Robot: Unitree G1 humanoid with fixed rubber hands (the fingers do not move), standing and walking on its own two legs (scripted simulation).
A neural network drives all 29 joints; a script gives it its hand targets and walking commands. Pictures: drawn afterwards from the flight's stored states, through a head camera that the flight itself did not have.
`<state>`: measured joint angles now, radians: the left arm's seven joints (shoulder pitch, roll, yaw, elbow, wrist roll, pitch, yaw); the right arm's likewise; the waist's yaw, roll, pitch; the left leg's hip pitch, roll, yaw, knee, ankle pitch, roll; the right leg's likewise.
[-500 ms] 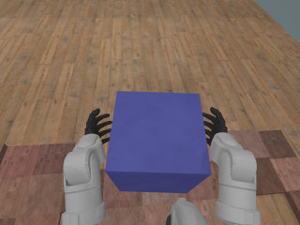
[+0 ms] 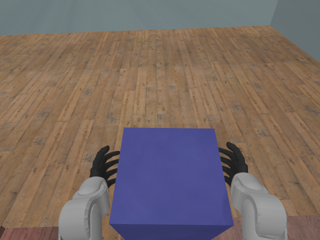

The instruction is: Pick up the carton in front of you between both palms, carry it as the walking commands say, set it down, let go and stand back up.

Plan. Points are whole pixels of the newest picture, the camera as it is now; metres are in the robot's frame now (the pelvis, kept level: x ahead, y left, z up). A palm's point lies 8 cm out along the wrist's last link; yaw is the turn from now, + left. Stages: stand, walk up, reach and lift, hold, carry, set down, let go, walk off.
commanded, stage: carry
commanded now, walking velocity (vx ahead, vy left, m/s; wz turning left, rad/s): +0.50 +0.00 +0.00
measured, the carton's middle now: (167, 189) +0.25 +0.00 +0.02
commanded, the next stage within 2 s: none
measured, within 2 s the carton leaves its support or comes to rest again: neither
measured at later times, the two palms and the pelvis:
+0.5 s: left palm (114, 88) +0.58 +0.17 +0.10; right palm (202, 90) +0.56 -0.13 +0.10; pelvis +0.34 +0.04 +0.00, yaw -3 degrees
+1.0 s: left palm (125, 56) +0.99 +0.20 +0.03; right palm (183, 53) +0.99 -0.11 +0.03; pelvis +0.65 +0.05 -0.06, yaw -2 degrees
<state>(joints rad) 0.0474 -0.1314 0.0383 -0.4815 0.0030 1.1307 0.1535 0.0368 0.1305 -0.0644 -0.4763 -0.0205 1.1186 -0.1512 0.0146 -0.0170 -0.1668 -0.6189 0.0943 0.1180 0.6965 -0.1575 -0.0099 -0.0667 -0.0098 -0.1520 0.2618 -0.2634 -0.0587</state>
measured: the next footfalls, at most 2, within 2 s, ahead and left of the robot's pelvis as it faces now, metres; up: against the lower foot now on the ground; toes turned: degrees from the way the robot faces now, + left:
left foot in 0.10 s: +0.26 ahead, +0.14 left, +0.01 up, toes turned +9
right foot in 0.58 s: +0.55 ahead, -0.07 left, -0.03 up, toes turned -10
